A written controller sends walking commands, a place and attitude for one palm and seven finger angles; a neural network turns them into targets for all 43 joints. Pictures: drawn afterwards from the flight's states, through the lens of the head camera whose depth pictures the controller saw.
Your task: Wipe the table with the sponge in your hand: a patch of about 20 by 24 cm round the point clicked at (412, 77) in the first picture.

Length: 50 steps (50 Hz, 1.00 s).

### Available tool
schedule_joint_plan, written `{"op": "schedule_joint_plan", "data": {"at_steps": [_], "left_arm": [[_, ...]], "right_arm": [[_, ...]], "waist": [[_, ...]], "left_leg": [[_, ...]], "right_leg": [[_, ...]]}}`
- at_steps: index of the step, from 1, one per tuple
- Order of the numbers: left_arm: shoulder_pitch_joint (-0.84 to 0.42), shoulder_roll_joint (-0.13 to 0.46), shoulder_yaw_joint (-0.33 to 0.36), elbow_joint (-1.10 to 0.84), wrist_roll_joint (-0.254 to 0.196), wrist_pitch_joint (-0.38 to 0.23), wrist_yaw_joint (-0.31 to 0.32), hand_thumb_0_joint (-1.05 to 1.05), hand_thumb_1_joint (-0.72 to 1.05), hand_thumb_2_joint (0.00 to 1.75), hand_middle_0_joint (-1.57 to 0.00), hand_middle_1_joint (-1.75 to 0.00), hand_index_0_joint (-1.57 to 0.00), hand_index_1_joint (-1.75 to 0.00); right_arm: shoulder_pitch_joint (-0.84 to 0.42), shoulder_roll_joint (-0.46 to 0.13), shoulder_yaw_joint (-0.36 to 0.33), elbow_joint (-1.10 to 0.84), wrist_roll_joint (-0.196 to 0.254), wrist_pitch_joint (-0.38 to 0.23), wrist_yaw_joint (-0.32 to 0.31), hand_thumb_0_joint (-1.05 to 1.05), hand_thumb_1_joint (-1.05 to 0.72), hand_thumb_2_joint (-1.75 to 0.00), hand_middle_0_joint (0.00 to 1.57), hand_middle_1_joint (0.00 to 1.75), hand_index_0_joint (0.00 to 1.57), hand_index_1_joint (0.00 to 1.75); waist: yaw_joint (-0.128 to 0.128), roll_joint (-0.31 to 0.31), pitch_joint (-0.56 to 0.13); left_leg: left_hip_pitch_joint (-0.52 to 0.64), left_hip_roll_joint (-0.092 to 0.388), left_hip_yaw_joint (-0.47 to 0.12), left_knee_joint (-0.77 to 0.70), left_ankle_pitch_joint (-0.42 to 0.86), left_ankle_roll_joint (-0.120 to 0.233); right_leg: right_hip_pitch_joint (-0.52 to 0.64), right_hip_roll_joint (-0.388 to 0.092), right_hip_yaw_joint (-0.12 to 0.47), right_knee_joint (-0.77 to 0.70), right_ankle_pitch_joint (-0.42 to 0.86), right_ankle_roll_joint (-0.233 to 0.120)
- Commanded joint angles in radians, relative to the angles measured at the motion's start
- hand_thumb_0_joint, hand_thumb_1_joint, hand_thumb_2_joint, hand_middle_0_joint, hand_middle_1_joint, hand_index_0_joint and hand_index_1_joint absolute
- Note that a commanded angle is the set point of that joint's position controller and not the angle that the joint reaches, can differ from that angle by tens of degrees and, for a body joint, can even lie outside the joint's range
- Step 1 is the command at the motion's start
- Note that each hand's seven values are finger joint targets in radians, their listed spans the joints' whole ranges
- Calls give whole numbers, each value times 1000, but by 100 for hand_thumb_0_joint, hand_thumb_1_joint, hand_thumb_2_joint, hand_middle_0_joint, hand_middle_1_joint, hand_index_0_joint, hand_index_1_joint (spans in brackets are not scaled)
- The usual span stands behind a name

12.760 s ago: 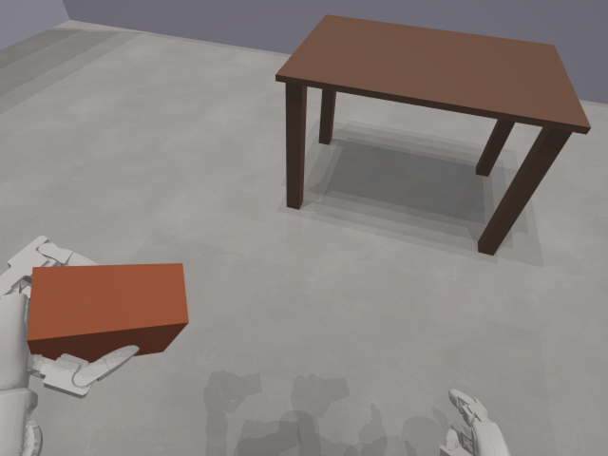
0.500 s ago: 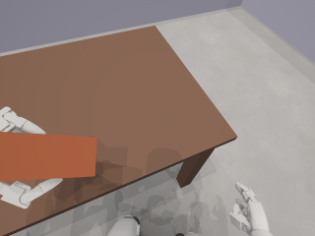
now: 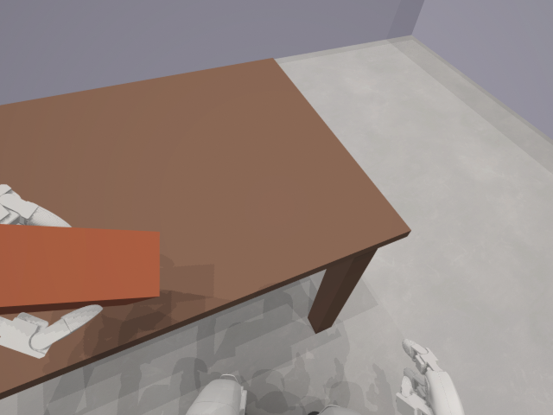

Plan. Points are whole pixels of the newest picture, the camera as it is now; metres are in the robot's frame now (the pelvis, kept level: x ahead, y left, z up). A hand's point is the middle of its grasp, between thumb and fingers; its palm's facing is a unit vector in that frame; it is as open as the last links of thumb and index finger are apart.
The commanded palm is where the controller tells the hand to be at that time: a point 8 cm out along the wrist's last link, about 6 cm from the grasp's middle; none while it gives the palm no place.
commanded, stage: come to a stop and stand still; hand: left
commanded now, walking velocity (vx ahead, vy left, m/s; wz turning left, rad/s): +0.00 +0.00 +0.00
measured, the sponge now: (99, 273) +0.23 +0.21 +0.15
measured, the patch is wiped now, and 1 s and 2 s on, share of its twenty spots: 0.00 0.00 0.00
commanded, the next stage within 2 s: look again from close up in 0.70 s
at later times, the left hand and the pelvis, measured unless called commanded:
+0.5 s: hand out of the picture +0.22 +0.29 +0.21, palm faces +0.49 -0.75 -0.44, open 10.4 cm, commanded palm +0.14 +0.29 +0.19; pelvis -0.02 +0.01 +0.01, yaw -1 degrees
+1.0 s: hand (21, 260) +0.22 +0.27 +0.18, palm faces +0.40 -0.84 -0.37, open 10.4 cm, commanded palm +0.16 +0.30 +0.19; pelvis +0.00 +0.02 +0.02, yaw +0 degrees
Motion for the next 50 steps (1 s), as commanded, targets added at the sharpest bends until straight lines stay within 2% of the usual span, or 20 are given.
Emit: {"op": "schedule_joint_plan", "data": {"at_steps": [1,2,3,4,5,7,11,14,15,16,17,18,20,22,26,29,32,35,41,50], "left_arm": [[-118,109,46,-175,-25,-29,35,0,10,130,-120,-160,-120,-160],[-155,120,55,-168,-19,-25,37,0,10,130,-120,-160,-120,-160],[-153,89,39,-165,-10,-35,38,0,10,130,-120,-160,-120,-160],[-177,119,61,-183,0,-52,43,0,10,130,-120,-160,-120,-160],[-196,147,85,-195,6,-55,37,0,10,130,-120,-160,-120,-160],[-188,165,104,-217,13,-57,27,0,10,130,-120,-160,-120,-160],[-94,127,64,-205,3,-55,7,0,10,130,-120,-160,-120,-160],[-64,109,52,-155,-15,-49,7,0,10,130,-120,-160,-120,-160],[-47,92,38,-134,-28,-37,11,0,10,130,-120,-160,-120,-160],[-1027,886,615,-311,66,-143,13,0,10,130,-120,-160,-120,-160],[-818,551,418,53,52,-127,8,0,10,130,-120,-160,-120,-160],[-580,283,232,208,41,-124,-16,0,10,130,-120,-160,-120,-160],[-324,141,84,226,2,-97,-60,0,10,130,-120,-160,-120,-160],[-124,44,8,155,-7,-96,-68,0,10,130,-120,-160,-120,-160],[-160,100,23,44,20,-96,-29,0,10,130,-120,-160,-120,-160],[-268,161,87,-10,26,-110,-8,0,10,130,-120,-160,-120,-160],[-387,222,127,-84,38,-137,4,0,10,130,-120,-160,-120,-160],[-383,151,85,-51,42,-156,1,0,10,130,-120,-160,-120,-160],[-264,58,10,29,42,-150,-14,0,10,130,-120,-160,-120,-160],[-282,84,22,44,37,-134,-10,0,10,130,-120,-160,-120,-160]], "right_arm": [[-77,-118,-38,-88,9,-56,-9,0,-90,-90,20,30,20,30],[-88,-142,-49,-83,13,-60,-21,0,-90,-90,20,30,20,30],[-100,-159,-57,-100,11,-69,-27,0,-90,-90,20,30,20,30],[-107,-154,-62,-114,10,-75,-26,0,-90,-90,20,30,20,30],[-115,-142,-69,-105,8,-77,-19,0,-90,-90,20,30,20,30],[-124,-126,-71,-117,6,-79,-6,0,-90,-90,20,30,20,30],[-91,-119,-54,-140,10,-68,12,0,-90,-90,20,30,20,30],[-59,-120,-65,-124,15,-57,6,0,-90,-90,20,30,20,30],[-56,-118,-58,-112,16,-52,5,0,-90,-90,20,30,20,30],[-68,-111,-63,-40,-52,-115,-7,0,-90,-90,20,30,20,30],[-79,-90,-55,0,20,-110,-20,0,-90,-90,20,30,20,30],[-42,-91,-66,-30,-12,-118,-14,0,-90,-90,20,30,20,30],[-13,-144,-85,-70,24,-87,23,0,-90,-90,20,30,20,30],[-51,-111,-71,-112,42,-80,58,0,-90,-90,20,30,20,30],[-75,-115,-58,-151,40,-73,53,0,-90,-90,20,30,20,30],[-91,-104,-45,-154,22,-71,21,0,-90,-90,20,30,20,30],[-106,-114,-40,-143,7,-83,2,0,-90,-90,20,30,20,30],[-87,-107,-38,-143,10,-105,3,0,-90,-90,20,30,20,30],[-67,-108,-41,-132,10,-112,22,0,-90,-90,20,30,20,30],[-87,-106,-36,-125,3,-89,10,0,-90,-90,20,30,20,30]], "waist": [[-40,-135,-136],[-46,-11,-99],[-34,196,-88],[-17,287,-120],[-16,316,-146],[-5,324,-140],[6,151,-158],[-10,-121,-169],[-19,-141,-167],[70,-120,-116],[5,90,-238],[23,192,-319],[44,152,-302],[45,147,-273],[41,-133,-173],[24,-80,-159],[20,144,-136],[27,244,-167],[25,79,-153],[20,55,-173]], "left_leg": [[295,29,-33,10,-65,8],[276,49,-84,-212,-102,23],[216,138,-226,-427,-151,69],[158,223,-378,-525,-212,113],[85,239,-389,-586,-381,115],[50,209,-336,-567,-354,117],[-13,96,-154,-388,-269,56],[220,-12,-23,55,-22,4],[232,-7,-20,106,24,4],[59,-73,102,-13,110,-41],[252,33,-69,-312,179,6],[363,30,-12,-352,247,1],[354,97,-58,-326,301,56],[290,100,-76,-386,149,66],[138,64,-33,-371,-104,43],[214,29,-15,-329,-85,37],[181,55,-73,-410,-164,48],[90,92,-111,-488,-260,67],[118,69,-87,-445,-221,45],[210,72,-87,-448,-44,33]], "right_leg": [[-252,-229,155,-229,-422,-102],[-213,-147,96,-88,-394,-59],[-133,-27,23,83,-301,-2],[-73,38,21,214,-280,26],[-13,46,58,314,-292,23],[26,39,61,286,-247,21],[268,4,46,-173,-155,-19],[-66,-228,335,-377,-389,-145],[-97,-251,324,-370,-328,-164],[41,-117,261,-370,98,-117],[83,-214,173,-161,201,-101],[121,-87,154,-56,132,-62],[118,-44,118,-69,64,18],[132,-24,76,-63,-26,16],[157,-34,99,-203,-165,11],[40,-61,149,-257,-314,-17],[54,-35,147,-214,-278,-21],[216,12,75,-113,-129,-4],[181,4,86,-203,-158,-1],[156,-12,93,-234,-70,-1]]}}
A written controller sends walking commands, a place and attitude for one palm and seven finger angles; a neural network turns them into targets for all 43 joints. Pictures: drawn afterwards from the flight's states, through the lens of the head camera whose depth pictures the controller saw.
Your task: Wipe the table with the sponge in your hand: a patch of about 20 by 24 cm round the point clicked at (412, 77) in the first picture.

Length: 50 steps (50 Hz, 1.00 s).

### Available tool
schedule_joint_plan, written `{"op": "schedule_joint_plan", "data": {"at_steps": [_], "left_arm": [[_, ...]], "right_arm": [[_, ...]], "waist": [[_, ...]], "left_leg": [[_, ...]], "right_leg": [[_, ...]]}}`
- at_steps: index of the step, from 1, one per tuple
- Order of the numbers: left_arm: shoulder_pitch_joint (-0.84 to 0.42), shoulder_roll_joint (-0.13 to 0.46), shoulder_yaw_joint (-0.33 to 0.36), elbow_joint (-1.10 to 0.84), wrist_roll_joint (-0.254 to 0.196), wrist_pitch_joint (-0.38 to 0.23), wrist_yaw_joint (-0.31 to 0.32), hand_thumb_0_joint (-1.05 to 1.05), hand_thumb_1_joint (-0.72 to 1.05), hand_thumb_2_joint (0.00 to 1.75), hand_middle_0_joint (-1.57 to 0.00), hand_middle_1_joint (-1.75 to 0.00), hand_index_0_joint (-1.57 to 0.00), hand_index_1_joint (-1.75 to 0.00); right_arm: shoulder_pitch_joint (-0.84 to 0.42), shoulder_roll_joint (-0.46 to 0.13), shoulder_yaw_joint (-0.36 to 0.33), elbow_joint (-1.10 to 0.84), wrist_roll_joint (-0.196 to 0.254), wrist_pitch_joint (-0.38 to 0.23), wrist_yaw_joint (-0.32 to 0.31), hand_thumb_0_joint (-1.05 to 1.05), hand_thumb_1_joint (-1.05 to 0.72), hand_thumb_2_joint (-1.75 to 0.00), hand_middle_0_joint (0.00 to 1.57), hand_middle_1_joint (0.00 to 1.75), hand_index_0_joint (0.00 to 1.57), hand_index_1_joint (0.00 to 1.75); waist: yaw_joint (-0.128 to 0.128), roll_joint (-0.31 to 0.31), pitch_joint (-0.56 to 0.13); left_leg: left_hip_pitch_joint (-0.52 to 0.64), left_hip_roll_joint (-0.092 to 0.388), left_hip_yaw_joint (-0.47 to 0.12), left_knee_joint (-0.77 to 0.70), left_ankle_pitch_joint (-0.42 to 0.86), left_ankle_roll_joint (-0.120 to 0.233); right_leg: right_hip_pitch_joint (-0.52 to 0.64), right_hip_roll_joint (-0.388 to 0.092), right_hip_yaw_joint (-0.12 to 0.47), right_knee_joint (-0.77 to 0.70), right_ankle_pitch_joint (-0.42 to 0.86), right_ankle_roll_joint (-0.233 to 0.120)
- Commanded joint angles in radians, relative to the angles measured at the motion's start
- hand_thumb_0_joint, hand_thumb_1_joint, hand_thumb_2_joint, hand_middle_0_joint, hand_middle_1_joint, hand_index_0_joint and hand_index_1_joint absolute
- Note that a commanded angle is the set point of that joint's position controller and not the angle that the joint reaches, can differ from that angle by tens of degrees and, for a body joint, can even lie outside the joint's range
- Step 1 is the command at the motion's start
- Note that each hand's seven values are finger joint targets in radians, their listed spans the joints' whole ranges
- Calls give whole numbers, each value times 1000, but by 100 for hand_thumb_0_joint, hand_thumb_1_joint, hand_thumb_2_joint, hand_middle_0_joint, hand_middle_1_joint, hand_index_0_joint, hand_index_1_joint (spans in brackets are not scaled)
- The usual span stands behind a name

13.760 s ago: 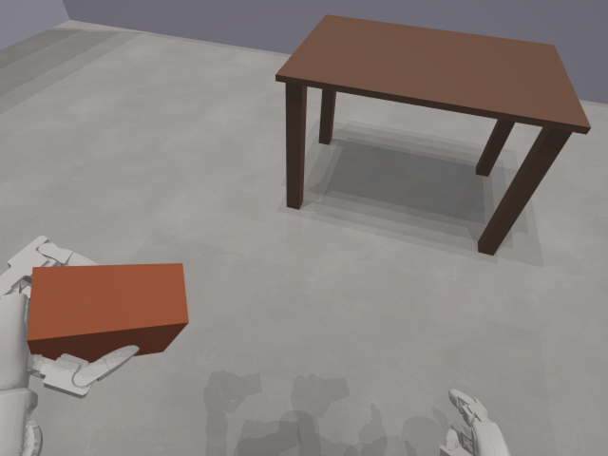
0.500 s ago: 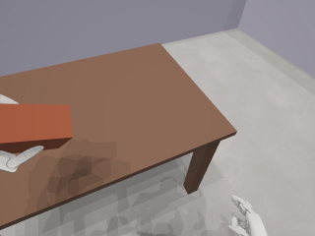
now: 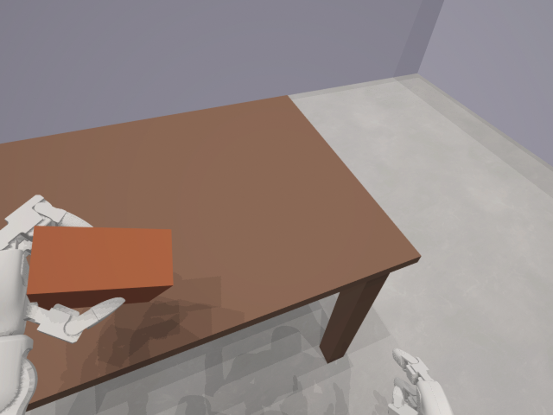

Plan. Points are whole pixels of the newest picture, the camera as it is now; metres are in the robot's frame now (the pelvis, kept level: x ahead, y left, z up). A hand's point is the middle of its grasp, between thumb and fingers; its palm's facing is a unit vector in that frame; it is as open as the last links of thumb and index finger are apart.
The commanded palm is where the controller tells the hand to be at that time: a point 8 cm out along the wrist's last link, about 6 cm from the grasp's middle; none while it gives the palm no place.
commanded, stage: look again from close up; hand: left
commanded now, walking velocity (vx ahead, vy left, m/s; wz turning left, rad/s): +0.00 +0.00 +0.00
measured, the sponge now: (122, 270) +0.23 +0.21 +0.14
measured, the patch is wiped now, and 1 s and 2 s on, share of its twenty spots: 0.00 0.00 0.00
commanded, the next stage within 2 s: come to a stop and stand still in 0.02 s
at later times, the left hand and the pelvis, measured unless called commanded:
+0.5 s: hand (90, 247) +0.25 +0.24 +0.16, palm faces +0.35 -0.82 -0.45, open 10.4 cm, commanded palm +0.18 +0.27 +0.18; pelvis +0.02 -0.01 +0.00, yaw +0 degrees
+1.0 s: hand (59, 268) +0.22 +0.26 +0.16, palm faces +0.44 -0.82 -0.37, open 10.4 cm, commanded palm +0.15 +0.29 +0.18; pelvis +0.00 +0.00 +0.00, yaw +1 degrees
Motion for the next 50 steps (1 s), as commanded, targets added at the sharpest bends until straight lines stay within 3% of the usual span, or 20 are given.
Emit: {"op": "schedule_joint_plan", "data": {"at_steps": [1,2,9,13,17,22,23,24,25,26,27,29,31,33,36,37,38,42,45,50], "left_arm": [[-138,188,105,-219,-22,-53,18,0,10,130,-120,-160,-120,-160],[-152,216,127,-250,-21,-56,18,0,10,130,-120,-160,-120,-160],[-48,206,127,-330,-47,-49,15,0,10,130,-120,-160,-120,-160],[-2,198,129,-320,-53,-42,14,0,10,130,-120,-160,-120,-160],[24,213,146,-294,-57,-28,16,0,10,130,-120,-160,-120,-160],[-8,213,130,-292,-57,-20,19,0,10,130,-120,-160,-120,-160],[-28,181,97,-288,-57,-23,16,0,10,130,-120,-160,-120,-160],[-1022,1002,685,-508,105,-131,23,0,10,130,-120,-160,-120,-160],[-406,332,253,83,-4,-77,-18,0,10,130,-120,-160,-120,-160],[-160,224,168,64,-33,-65,-27,0,10,130,-120,-160,-120,-160],[-78,101,67,-50,-62,-68,-30,0,10,130,-120,-160,-120,-160],[-60,182,79,-271,-62,-84,-14,0,10,130,-120,-160,-120,-160],[2,198,83,-295,-64,-80,1,0,10,130,-120,-160,-120,-160],[14,221,125,-276,-65,-79,16,0,10,130,-120,-160,-120,-160],[-45,273,188,-252,-66,-100,21,0,10,130,-120,-160,-120,-160],[-79,311,223,-267,-62,-104,26,0,10,130,-120,-160,-120,-160],[-100,262,183,-243,-61,-113,20,0,10,130,-120,-160,-120,-160],[-149,246,156,-264,-45,-128,21,0,10,130,-120,-160,-120,-160],[-139,189,95,-265,-34,-127,22,0,10,130,-120,-160,-120,-160],[-110,179,88,-237,-26,-106,30,0,10,130,-120,-160,-120,-160]], "right_arm": [[-110,-126,-54,-166,5,-49,-15,0,-90,-90,20,30,20,30],[-122,-125,-54,-158,3,-49,-17,0,-90,-90,20,30,20,30],[-112,-124,-60,-176,2,-44,-18,0,-90,-90,20,30,20,30],[-105,-129,-61,-178,4,-33,-21,0,-90,-90,20,30,20,30],[-108,-132,-64,-183,8,-17,-29,0,-90,-90,20,30,20,30],[-120,-133,-62,-185,8,-9,-37,0,-90,-90,20,30,20,30],[-121,-132,-59,-185,6,-9,-36,0,-90,-90,20,30,20,30],[-10,-183,-77,-161,-56,-55,-23,0,-90,-90,20,30,20,30],[-97,-59,-40,-95,-11,-49,-23,0,-90,-90,20,30,20,30],[-60,-151,-103,-164,-1,-68,-23,0,-90,-90,20,30,20,30],[-82,-138,-108,-159,15,-71,1,0,-90,-90,20,30,20,30],[-97,-154,-102,-178,10,-73,18,0,-90,-90,20,30,20,30],[-109,-147,-95,-180,9,-76,17,0,-90,-90,20,30,20,30],[-122,-146,-85,-177,10,-74,4,0,-90,-90,20,30,20,30],[-120,-144,-83,-175,12,-78,-21,0,-90,-90,20,30,20,30],[-134,-145,-80,-168,15,-79,-29,0,-90,-90,20,30,20,30],[-123,-143,-77,-166,11,-80,-33,0,-90,-90,20,30,20,30],[-125,-138,-73,-157,15,-109,-31,0,-90,-90,20,30,20,30],[-102,-148,-76,-144,8,-121,-21,0,-90,-90,20,30,20,30],[-99,-149,-77,-129,-1,-115,-13,0,-90,-90,20,30,20,30]], "waist": [[-12,35,-87],[-16,66,-98],[-14,75,-204],[-16,88,-216],[-17,69,-195],[-19,67,-168],[-19,71,-156],[0,-31,64],[-20,-25,-156],[27,86,-164],[1,199,-233],[9,105,-229],[12,4,-186],[6,-1,-138],[-3,-14,-86],[-6,41,-66],[-9,67,-66],[-5,141,-86],[-3,103,-85],[-8,31,-77]], "left_leg": [[-1,91,-118,-174,-193,-10],[12,89,-118,-179,-147,-17],[135,90,-95,-84,272,-27],[156,106,-98,-75,398,-42],[139,110,-97,-86,364,-43],[111,101,-99,-123,191,-34],[100,103,-96,-135,136,-31],[-75,101,-39,0,146,-3],[101,32,-56,-64,194,-9],[147,50,-33,-34,198,-29],[171,62,-28,-50,242,-22],[97,77,-78,-83,241,-22],[57,68,-84,-104,104,-23],[-11,76,-106,-163,-49,-21],[-54,75,-129,-183,-209,-12],[-54,80,-134,-198,-236,-10],[-85,89,-147,-219,-291,-4],[-113,106,-158,-254,-373,8],[-112,94,-153,-245,-363,1],[-37,57,-120,-183,-235,-19]], "right_leg": [[29,-46,63,-88,-59,-35],[41,-45,56,-78,-26,-36],[101,-69,63,-43,246,-46],[102,-68,48,-21,297,-42],[90,-70,58,-35,284,-41],[72,-72,71,-73,189,-40],[62,-70,67,-81,151,-38],[-116,-106,103,-176,148,-5],[-56,-116,104,-84,143,-71],[-5,-91,186,-94,221,-55],[69,-92,136,-42,232,-58],[125,-70,88,-18,164,-43],[99,-63,89,-45,75,-32],[85,-51,56,-47,-30,-26],[45,-52,76,-83,-138,-24],[26,-47,72,-79,-147,-25],[46,-45,52,-58,-160,-22],[108,-35,40,-6,-120,-20],[107,-31,41,-26,-121,-20],[41,-40,66,-125,-129,-27]]}}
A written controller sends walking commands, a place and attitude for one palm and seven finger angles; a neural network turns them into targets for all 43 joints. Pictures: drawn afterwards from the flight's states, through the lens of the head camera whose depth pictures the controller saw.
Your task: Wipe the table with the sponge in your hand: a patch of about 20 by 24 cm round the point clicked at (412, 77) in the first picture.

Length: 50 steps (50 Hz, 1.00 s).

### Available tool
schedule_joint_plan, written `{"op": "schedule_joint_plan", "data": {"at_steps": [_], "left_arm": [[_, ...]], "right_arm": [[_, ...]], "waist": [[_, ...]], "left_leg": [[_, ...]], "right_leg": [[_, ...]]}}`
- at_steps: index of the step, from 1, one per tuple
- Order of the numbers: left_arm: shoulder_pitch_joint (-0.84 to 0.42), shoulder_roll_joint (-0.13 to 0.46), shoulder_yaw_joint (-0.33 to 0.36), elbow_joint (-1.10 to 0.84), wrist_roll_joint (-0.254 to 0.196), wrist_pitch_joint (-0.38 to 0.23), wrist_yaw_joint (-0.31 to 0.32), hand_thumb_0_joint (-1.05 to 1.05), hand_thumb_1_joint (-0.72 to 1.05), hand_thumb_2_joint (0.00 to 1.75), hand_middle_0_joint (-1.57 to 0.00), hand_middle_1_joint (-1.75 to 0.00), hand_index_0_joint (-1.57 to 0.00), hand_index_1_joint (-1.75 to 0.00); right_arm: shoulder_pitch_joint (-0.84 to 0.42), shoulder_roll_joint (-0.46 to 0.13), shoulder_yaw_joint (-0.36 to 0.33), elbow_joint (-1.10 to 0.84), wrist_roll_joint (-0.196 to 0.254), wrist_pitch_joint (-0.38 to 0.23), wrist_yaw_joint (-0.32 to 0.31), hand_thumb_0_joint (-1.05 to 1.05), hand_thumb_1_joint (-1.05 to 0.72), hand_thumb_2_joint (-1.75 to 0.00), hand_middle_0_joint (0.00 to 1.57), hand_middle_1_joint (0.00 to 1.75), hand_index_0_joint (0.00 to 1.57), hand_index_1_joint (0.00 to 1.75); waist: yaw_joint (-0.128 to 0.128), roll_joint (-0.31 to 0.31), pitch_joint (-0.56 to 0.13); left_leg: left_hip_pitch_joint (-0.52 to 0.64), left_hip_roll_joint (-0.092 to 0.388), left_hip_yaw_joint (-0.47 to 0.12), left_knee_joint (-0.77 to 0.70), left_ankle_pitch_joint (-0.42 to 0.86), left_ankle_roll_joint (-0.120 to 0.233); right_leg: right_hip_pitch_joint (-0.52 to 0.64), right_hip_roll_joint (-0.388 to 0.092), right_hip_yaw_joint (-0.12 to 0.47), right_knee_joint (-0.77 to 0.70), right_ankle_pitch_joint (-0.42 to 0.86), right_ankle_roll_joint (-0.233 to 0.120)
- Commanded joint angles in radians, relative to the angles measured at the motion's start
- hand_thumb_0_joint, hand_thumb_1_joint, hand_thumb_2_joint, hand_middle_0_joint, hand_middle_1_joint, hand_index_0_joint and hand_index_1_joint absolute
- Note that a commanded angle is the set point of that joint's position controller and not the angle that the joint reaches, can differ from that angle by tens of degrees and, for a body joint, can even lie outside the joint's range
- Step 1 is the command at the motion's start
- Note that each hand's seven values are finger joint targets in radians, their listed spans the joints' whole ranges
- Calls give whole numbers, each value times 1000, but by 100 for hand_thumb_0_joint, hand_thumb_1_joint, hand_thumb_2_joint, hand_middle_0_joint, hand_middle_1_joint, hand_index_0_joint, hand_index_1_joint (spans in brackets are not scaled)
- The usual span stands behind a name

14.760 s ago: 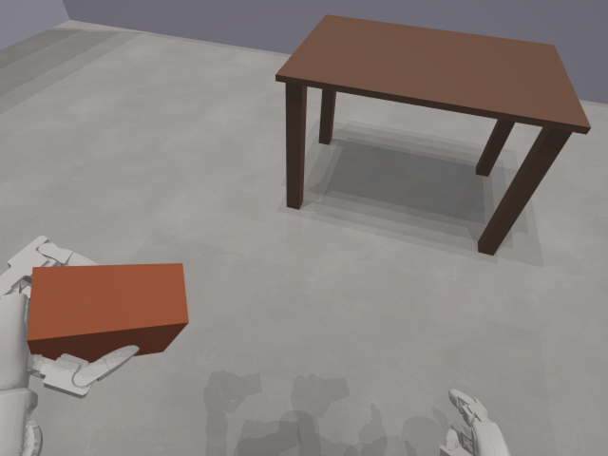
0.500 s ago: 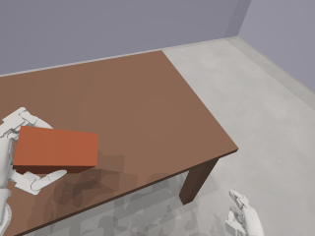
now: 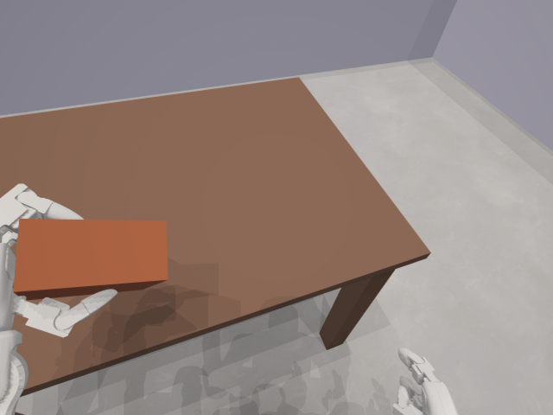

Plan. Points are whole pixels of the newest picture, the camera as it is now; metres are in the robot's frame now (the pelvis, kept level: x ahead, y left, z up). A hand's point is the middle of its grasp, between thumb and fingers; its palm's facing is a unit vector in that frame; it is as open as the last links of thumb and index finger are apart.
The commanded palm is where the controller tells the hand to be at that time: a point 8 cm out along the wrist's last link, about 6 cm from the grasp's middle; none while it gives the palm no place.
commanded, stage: come to a stop and stand still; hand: left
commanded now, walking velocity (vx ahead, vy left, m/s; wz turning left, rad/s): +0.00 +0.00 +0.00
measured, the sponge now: (114, 260) +0.24 +0.22 +0.14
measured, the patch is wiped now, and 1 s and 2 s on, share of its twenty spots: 0.00 0.00 0.00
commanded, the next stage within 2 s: look again from close up in 0.04 s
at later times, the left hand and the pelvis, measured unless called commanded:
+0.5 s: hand (89, 241) +0.25 +0.25 +0.15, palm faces +0.34 -0.86 -0.39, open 10.4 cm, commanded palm +0.19 +0.28 +0.18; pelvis +0.03 +0.00 +0.00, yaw -1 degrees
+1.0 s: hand (70, 244) +0.25 +0.26 +0.15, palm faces +0.35 -0.84 -0.42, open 10.4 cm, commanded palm +0.18 +0.29 +0.18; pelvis +0.02 +0.01 +0.00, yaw +0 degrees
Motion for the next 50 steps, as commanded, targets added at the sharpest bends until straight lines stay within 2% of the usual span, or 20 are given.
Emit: {"op": "schedule_joint_plan", "data": {"at_steps": [1,2,4,7,12,18,27,28,29,30,31,32,34,36,37,40,42,43,47,50], "left_arm": [[-97,160,65,-227,-11,-56,14,0,10,130,-120,-160,-120,-160],[-92,189,96,-236,-12,-49,17,0,10,130,-120,-160,-120,-160],[-94,171,84,-251,-17,-47,16,0,10,130,-120,-160,-120,-160],[-54,210,129,-280,-25,-38,17,0,10,130,-120,-160,-120,-160],[9,205,130,-314,-41,-19,12,0,10,130,-120,-160,-120,-160],[21,161,88,-275,-47,0,7,0,10,130,-120,-160,-120,-160],[-4,205,116,-308,-41,13,21,0,10,130,-120,-160,-120,-160],[-1,161,76,-295,-46,12,14,0,10,130,-120,-160,-120,-160],[-1031,989,671,-551,125,-92,15,0,10,130,-120,-160,-120,-160],[-435,324,235,52,16,-43,-25,0,10,130,-120,-160,-120,-160],[-173,224,163,70,-15,-34,-37,0,10,130,-120,-160,-120,-160],[-80,92,55,-31,-43,-36,-40,0,10,130,-120,-160,-120,-160],[-33,157,58,-254,-47,-51,-31,0,10,130,-120,-160,-120,-160],[39,174,66,-285,-50,-48,-20,0,10,130,-120,-160,-120,-160],[72,189,96,-271,-51,-41,-7,0,10,130,-120,-160,-120,-160],[34,245,170,-241,-57,-53,0,0,10,130,-120,-160,-120,-160],[-18,291,212,-265,-58,-61,6,0,10,130,-120,-160,-120,-160],[-36,256,186,-241,-62,-69,1,0,10,130,-120,-160,-120,-160],[-83,240,150,-290,-54,-74,1,0,10,130,-120,-160,-120,-160],[-76,183,86,-293,-48,-72,0,0,10,130,-120,-160,-120,-160]], "right_arm": [[-100,-142,-63,-158,2,-56,-3,0,-90,-90,20,30,20,30],[-120,-141,-62,-153,4,-54,-4,0,-90,-90,20,30,20,30],[-116,-139,-60,-163,3,-44,-6,0,-90,-90,20,30,20,30],[-129,-133,-58,-169,4,-34,-13,0,-90,-90,20,30,20,30],[-133,-132,-58,-186,7,-19,-17,0,-90,-90,20,30,20,30],[-119,-143,-59,-183,4,3,-23,0,-90,-90,20,30,20,30],[-141,-141,-62,-193,9,12,-34,0,-90,-90,20,30,20,30],[-130,-142,-57,-194,5,17,-31,0,-90,-90,20,30,20,30],[-16,-177,-64,-191,-45,-12,-13,0,-90,-90,20,30,20,30],[-99,-42,-20,-125,-7,-4,-14,0,-90,-90,20,30,20,30],[-58,-147,-89,-178,-5,-25,-12,0,-90,-90,20,30,20,30],[-80,-140,-93,-178,12,-27,12,0,-90,-90,20,30,20,30],[-96,-153,-87,-195,9,-27,32,0,-90,-90,20,30,20,30],[-104,-149,-80,-200,9,-29,36,0,-90,-90,20,30,20,30],[-134,-143,-74,-195,17,-28,33,0,-90,-90,20,30,20,30],[-115,-139,-71,-199,11,-20,6,0,-90,-90,20,30,20,30],[-126,-138,-66,-196,15,-17,-11,0,-90,-90,20,30,20,30],[-117,-137,-63,-193,10,-17,-17,0,-90,-90,20,30,20,30],[-123,-131,-60,-183,15,-37,-22,0,-90,-90,20,30,20,30],[-106,-143,-64,-173,7,-47,-14,0,-90,-90,20,30,20,30]], "waist": [[-20,63,-129],[-21,85,-136],[-22,114,-153],[-21,116,-195],[-20,101,-238],[-24,93,-214],[-24,110,-208],[-24,96,-197],[-9,6,-45],[-33,-12,-224],[12,103,-243],[-11,241,-296],[-2,174,-275],[3,71,-239],[1,87,-221],[-5,0,-179],[-13,46,-173],[-15,57,-174],[-17,130,-210],[-16,112,-212]], "left_leg": [[-2,71,-93,-145,-205,-27],[29,73,-89,-146,-171,-31],[24,76,-96,-155,-121,-36],[61,78,-87,-137,2,-38],[122,84,-71,-95,204,-44],[102,92,-70,-105,195,-45],[98,91,-73,-116,133,-40],[84,87,-73,-122,127,-38],[-72,116,-38,20,98,-6],[103,51,-44,-30,151,-9],[156,58,-33,-12,158,-34],[183,74,-28,-33,218,-32],[110,96,-69,-71,244,-28],[56,99,-84,-100,174,-30],[46,109,-80,-128,123,-29],[-17,105,-102,-142,-3,-27],[9,100,-102,-143,-18,-28],[-4,103,-107,-147,-37,-24],[69,98,-94,-125,21,-28],[75,97,-97,-117,62,-32]], "right_leg": [[38,-31,87,-123,-117,-36],[32,-28,83,-124,-88,-36],[64,-22,65,-101,-45,-35],[99,-24,53,-79,63,-33],[117,-28,43,-62,189,-30],[109,-28,38,-73,185,-26],[114,-35,49,-81,160,-28],[114,-30,38,-86,151,-26],[-57,-89,105,-138,115,-8],[-39,-98,89,-82,65,-63],[13,-73,184,-93,146,-72],[79,-72,134,-39,177,-72],[131,-49,82,-2,154,-49],[136,-38,64,0,110,-34],[123,-31,46,14,76,-29],[120,-41,43,-14,36,-24],[94,-44,48,-23,28,-26],[99,-46,36,-22,18,-25],[93,-47,52,-23,63,-31],[102,-43,46,-33,87,-30]]}}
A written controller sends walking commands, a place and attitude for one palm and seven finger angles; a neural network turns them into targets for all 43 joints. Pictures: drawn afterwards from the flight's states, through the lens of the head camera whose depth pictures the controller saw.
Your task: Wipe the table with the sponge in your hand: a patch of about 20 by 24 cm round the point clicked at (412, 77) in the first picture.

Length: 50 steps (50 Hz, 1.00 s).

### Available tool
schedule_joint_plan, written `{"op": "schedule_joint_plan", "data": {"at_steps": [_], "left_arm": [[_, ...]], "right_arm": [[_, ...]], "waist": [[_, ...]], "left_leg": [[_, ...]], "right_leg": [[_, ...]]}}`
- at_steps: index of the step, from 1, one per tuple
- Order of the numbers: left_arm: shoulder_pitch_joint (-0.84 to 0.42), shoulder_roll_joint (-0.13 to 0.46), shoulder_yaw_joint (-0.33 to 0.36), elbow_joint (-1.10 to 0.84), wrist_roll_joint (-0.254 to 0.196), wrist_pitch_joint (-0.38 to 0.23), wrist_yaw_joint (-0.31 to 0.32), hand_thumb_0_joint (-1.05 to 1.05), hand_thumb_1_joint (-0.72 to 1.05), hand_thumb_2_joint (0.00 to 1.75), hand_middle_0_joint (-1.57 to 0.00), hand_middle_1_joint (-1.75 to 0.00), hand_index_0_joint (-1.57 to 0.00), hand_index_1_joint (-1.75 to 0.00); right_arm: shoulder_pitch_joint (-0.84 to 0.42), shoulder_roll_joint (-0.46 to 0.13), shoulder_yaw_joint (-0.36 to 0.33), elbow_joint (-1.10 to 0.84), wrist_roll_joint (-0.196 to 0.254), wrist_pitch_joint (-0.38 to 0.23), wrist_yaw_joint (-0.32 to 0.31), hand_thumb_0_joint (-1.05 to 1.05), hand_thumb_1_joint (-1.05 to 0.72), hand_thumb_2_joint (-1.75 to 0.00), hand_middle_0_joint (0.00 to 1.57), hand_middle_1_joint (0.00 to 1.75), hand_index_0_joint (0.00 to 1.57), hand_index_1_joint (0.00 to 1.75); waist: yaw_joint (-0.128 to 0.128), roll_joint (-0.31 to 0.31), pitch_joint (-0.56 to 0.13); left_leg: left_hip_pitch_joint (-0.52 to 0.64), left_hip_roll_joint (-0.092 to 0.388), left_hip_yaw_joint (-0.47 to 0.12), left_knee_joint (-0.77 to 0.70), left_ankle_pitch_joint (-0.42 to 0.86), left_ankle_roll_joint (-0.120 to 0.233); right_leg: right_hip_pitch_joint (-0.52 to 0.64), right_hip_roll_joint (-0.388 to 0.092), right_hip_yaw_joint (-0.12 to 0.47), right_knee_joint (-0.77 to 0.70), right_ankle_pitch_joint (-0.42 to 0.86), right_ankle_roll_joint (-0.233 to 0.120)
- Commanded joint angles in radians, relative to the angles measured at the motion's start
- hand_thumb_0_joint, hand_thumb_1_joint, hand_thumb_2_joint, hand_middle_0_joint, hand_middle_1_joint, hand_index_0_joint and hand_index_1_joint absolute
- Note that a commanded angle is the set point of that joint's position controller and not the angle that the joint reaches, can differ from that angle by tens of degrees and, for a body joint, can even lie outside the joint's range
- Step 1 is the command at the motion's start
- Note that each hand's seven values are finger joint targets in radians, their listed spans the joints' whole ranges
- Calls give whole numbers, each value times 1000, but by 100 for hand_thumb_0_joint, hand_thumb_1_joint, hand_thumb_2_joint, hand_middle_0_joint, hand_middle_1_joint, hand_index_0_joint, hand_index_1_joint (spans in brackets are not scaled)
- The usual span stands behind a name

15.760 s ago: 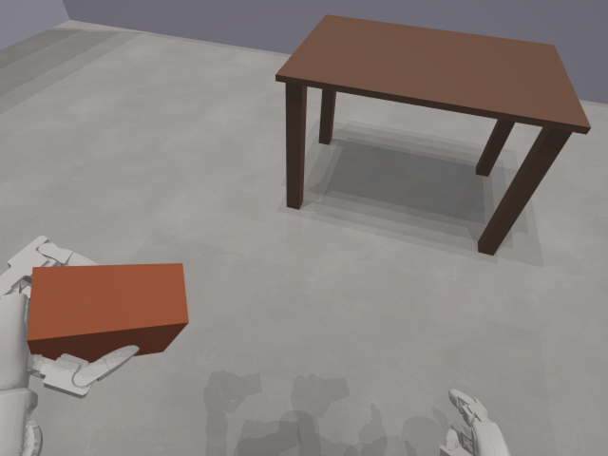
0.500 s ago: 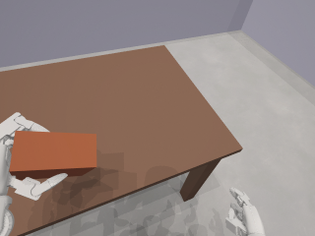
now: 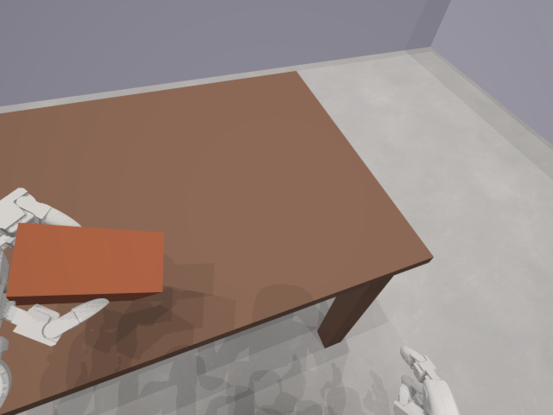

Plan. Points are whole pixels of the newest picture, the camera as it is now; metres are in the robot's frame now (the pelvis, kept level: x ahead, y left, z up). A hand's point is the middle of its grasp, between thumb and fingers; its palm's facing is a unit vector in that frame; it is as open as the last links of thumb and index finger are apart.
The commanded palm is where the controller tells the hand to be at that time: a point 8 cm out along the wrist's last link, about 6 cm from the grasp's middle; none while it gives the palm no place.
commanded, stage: come to a stop and stand still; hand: left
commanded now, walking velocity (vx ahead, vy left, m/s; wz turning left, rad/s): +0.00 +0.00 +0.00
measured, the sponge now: (109, 269) +0.24 +0.22 +0.12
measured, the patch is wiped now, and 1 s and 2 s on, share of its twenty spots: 0.00 0.00 0.00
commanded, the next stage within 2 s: look again from close up in 0.44 s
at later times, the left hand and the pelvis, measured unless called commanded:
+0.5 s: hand (67, 270) +0.22 +0.24 +0.16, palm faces +0.35 -0.86 -0.38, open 10.4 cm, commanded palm +0.16 +0.28 +0.17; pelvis +0.00 +0.00 +0.00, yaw +0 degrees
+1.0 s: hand (63, 245) +0.23 +0.24 +0.18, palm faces +0.35 -0.77 -0.53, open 10.3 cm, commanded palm +0.16 +0.27 +0.17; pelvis +0.00 -0.02 +0.00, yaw +1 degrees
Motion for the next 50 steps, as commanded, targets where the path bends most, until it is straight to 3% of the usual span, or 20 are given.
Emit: {"op": "schedule_joint_plan", "data": {"at_steps": [1,3,7,8,11,12,13,17,23,27,28,32,33,35,37,46,47,48,49,50], "left_arm": [[-116,126,68,-273,-16,-75,30,0,10,130,-120,-160,-120,-160],[-112,89,38,-249,-13,-68,32,0,10,130,-120,-160,-120,-160],[-100,142,96,-241,-4,-54,43,0,10,130,-120,-160,-120,-160],[-88,107,68,-223,-11,-54,37,0,10,130,-120,-160,-120,-160],[-84,125,86,-240,-16,-47,33,0,10,130,-120,-160,-120,-160],[-91,142,103,-258,-13,-45,38,0,10,130,-120,-160,-120,-160],[-74,113,79,-234,-18,-44,32,0,10,130,-120,-160,-120,-160],[-83,132,86,-285,-14,-37,37,0,10,130,-120,-160,-120,-160],[-69,100,58,-251,-15,-24,36,0,10,130,-120,-160,-120,-160],[-72,133,85,-274,-11,-16,42,0,10,130,-120,-160,-120,-160],[-64,101,57,-254,-13,-17,38,0,10,130,-120,-160,-120,-160],[-51,141,95,-269,-10,-10,44,0,10,130,-120,-160,-120,-160],[-45,101,61,-249,-15,-11,37,0,10,130,-120,-160,-120,-160],[-46,111,67,-262,-14,-10,38,0,10,130,-120,-160,-120,-160],[-44,138,94,-276,-10,-6,44,0,10,130,-120,-160,-120,-160],[-30,119,73,-280,-17,3,40,0,10,130,-120,-160,-120,-160],[-990,925,394,-672,25,-148,48,0,10,130,-120,-160,-120,-160],[-610,412,289,-69,150,76,-7,0,10,130,-120,-160,-120,-160],[-403,241,105,-19,31,144,-28,0,10,130,-120,-160,-120,-160],[-334,193,135,-90,-20,190,-67,0,10,130,-120,-160,-120,-160]], "right_arm": [[-96,-145,-60,-158,5,-79,0,0,-90,-90,20,30,20,30],[-101,-147,-54,-149,1,-73,2,0,-90,-90,20,30,20,30],[-118,-142,-58,-155,5,-59,0,0,-90,-90,20,30,20,30],[-110,-140,-52,-160,-1,-48,0,0,-90,-90,20,30,20,30],[-109,-141,-58,-173,2,-39,-4,0,-90,-90,20,30,20,30],[-128,-140,-55,-172,5,-40,-7,0,-90,-90,20,30,20,30],[-119,-138,-49,-173,0,-32,-6,0,-90,-90,20,30,20,30],[-131,-141,-52,-181,6,-34,-10,0,-90,-90,20,30,20,30],[-118,-146,-51,-175,1,-25,-14,0,-90,-90,20,30,20,30],[-132,-146,-55,-178,7,-28,-18,0,-90,-90,20,30,20,30],[-121,-148,-51,-173,2,-22,-16,0,-90,-90,20,30,20,30],[-133,-146,-56,-178,7,-23,-19,0,-90,-90,20,30,20,30],[-122,-147,-51,-174,3,-18,-17,0,-90,-90,20,30,20,30],[-118,-150,-55,-177,3,-18,-17,0,-90,-90,20,30,20,30],[-133,-149,-58,-174,7,-21,-20,0,-90,-90,20,30,20,30],[-118,-150,-60,-179,7,-13,-21,0,-90,-90,20,30,20,30],[48,-222,96,-293,103,16,-95,0,-90,-90,20,30,20,30],[-100,-140,-77,-114,-53,-25,-65,0,-90,-90,20,30,20,30],[-73,-202,-64,-152,-31,-33,-6,0,-90,-90,20,30,20,30],[-93,-223,-80,-133,-21,-38,-4,0,-90,-90,20,30,20,30]], "waist": [[-3,124,-222],[-5,126,-202],[-5,116,-195],[-5,109,-191],[-8,90,-201],[-10,119,-195],[-7,110,-193],[-11,139,-209],[-10,107,-197],[-11,118,-208],[-10,117,-200],[-10,103,-199],[-11,92,-193],[-11,95,-192],[-12,119,-199],[-11,103,-216],[-67,362,-252],[24,263,-295],[-4,205,-293],[45,168,-374]], "left_leg": [[63,108,-103,-110,102,-45],[51,111,-102,-131,96,-53],[43,111,-100,-135,74,-57],[23,109,-101,-140,61,-53],[38,101,-96,-122,78,-52],[47,99,-93,-128,94,-57],[35,100,-91,-136,84,-54],[61,99,-91,-134,100,-56],[55,100,-85,-143,74,-52],[73,100,-85,-138,92,-55],[54,98,-85,-146,73,-52],[55,98,-87,-142,60,-51],[46,98,-87,-149,48,-49],[42,96,-87,-144,44,-48],[57,95,-84,-144,59,-51],[75,98,-81,-123,128,-47],[-155,112,-124,-151,-93,15],[155,75,-13,-50,183,-73],[228,71,-57,-49,360,-103],[293,79,-38,-25,388,-98]], "right_leg": [[91,-32,46,-33,127,-42],[77,-22,29,-41,107,-38],[84,-21,41,-51,111,-41],[90,-20,29,-62,104,-38],[94,-25,49,-72,136,-42],[88,-21,45,-73,139,-43],[92,-17,31,-79,131,-39],[98,-15,37,-75,144,-42],[89,-11,28,-92,126,-36],[93,-14,39,-88,141,-37],[94,-11,28,-93,123,-35],[98,-15,38,-97,126,-37],[92,-12,29,-101,110,-35],[93,-14,35,-103,112,-37],[94,-13,40,-98,124,-38],[102,-20,38,-95,170,-39],[283,59,38,82,13,27],[36,46,-30,98,51,-82],[-59,57,-79,58,91,-82],[-39,53,-73,46,136,-67]]}}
